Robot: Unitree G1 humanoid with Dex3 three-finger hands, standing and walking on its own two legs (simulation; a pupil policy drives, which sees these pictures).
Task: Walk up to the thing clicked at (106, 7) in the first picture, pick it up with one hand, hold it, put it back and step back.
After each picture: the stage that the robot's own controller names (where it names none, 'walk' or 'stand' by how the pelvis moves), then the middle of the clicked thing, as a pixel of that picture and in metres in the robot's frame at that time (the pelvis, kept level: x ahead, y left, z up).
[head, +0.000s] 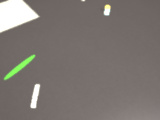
stand; (107, 10) +2.00 -0.36 -0.72
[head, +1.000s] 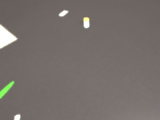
walk; (86, 22) +1.87 +0.05 -0.69
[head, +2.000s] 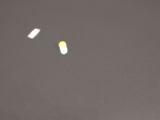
walk; (63, 47) +1.22 +0.33 -0.71
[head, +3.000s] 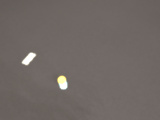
walk; (62, 82) +0.77 +0.28 -0.71
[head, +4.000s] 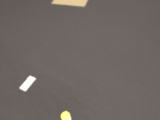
walk; (66, 118) +0.47 +0.20 -0.71
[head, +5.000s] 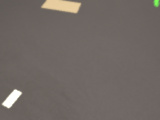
stand; out of the picture +0.31 +0.18 -0.70
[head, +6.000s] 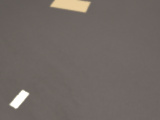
stand; out of the picture +0.27 +0.16 -0.72
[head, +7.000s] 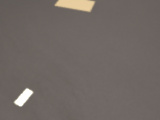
stand; out of the picture +0.27 +0.15 -0.72
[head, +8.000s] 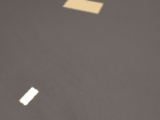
stand; out of the picture +0.27 +0.13 -0.72
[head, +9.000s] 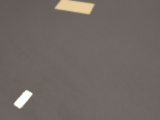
stand; out of the picture +0.28 +0.17 -0.73
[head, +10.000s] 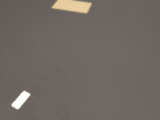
stand; out of the picture +0.27 +0.18 -0.73
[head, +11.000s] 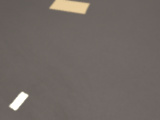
go down; out of the picture +0.27 +0.18 -0.73
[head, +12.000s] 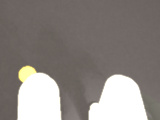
go down; (29, 76) +0.34 +0.22 -0.32
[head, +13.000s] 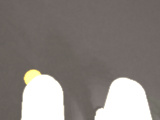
go down; (35, 79) +0.33 +0.22 -0.30
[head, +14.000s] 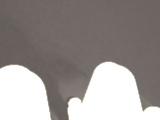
close in; out of the picture +0.32 +0.25 -0.22
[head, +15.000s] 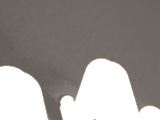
close; out of the picture +0.33 +0.26 -0.21
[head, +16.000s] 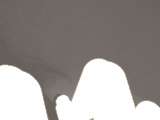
lift; out of the picture +0.33 +0.27 -0.21
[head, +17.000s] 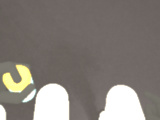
lift; (21, 84) +0.30 +0.22 -0.04
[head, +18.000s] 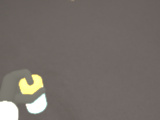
hold; (34, 94) +0.31 +0.18 +0.00
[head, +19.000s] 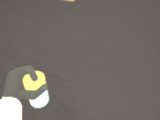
hold; (36, 89) +0.32 +0.18 -0.01
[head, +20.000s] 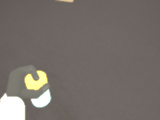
hold; (38, 89) +0.33 +0.17 -0.01
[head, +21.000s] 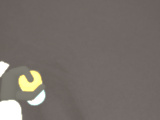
crouch; (33, 88) +0.33 +0.18 -0.06
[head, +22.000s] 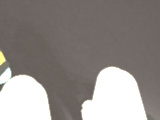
lower; out of the picture +0.37 +0.25 -0.16
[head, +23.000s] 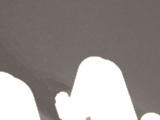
lower; out of the picture +0.36 +0.30 -0.21
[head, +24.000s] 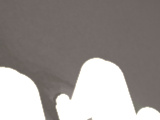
lower; out of the picture +0.35 +0.30 -0.21
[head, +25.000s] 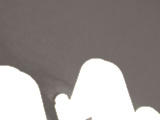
lower; out of the picture +0.34 +0.30 -0.21
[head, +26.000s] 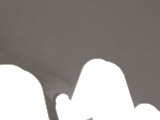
lower; out of the picture +0.34 +0.30 -0.21
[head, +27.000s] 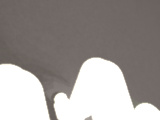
withdraw; out of the picture +0.33 +0.27 -0.22
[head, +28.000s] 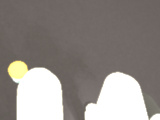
stand; (19, 72) +0.35 +0.25 -0.28
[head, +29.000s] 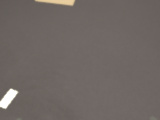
stand; out of the picture +0.28 +0.19 -0.65
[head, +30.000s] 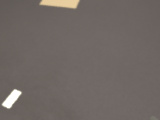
stand; out of the picture +0.30 +0.21 -0.67
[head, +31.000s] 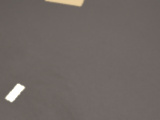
stand; out of the picture +0.31 +0.20 -0.68
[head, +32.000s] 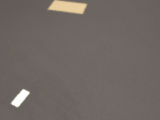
walk; out of the picture +0.33 +0.20 -0.72
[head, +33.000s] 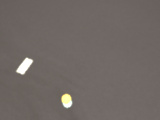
walk; (66, 101) +0.47 +0.14 -0.71
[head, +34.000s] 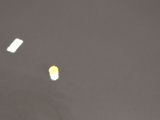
walk; (54, 73) +0.73 +0.21 -0.71
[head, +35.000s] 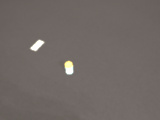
stand; (69, 68) +0.93 +0.18 -0.70
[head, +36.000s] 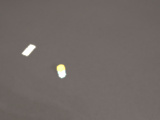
stand; (61, 71) +0.92 +0.23 -0.72
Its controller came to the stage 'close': yes
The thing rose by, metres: 0.71
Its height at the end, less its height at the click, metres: +0.00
